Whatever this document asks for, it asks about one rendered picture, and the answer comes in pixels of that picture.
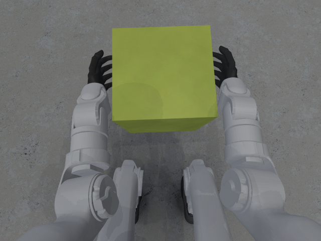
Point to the robot left hand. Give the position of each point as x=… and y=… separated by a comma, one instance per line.
x=96, y=72

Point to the carton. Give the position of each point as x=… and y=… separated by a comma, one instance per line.
x=163, y=78

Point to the robot right forearm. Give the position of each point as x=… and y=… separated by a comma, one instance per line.
x=242, y=127

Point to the right robot shin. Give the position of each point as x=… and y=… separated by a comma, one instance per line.
x=196, y=162

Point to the robot left forearm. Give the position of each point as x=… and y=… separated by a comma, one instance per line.
x=89, y=133

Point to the robot right hand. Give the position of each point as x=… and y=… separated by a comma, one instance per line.
x=227, y=66

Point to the robot left upper arm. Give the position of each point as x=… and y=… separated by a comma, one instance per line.
x=82, y=206

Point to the left robot thigh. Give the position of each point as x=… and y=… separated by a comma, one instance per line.
x=121, y=226

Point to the robot right upper arm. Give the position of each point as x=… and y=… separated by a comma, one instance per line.
x=256, y=197

